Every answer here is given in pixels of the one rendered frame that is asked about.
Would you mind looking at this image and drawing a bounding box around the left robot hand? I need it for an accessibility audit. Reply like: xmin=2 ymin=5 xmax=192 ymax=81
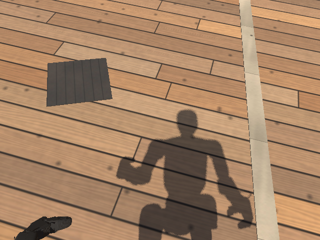
xmin=14 ymin=216 xmax=72 ymax=240

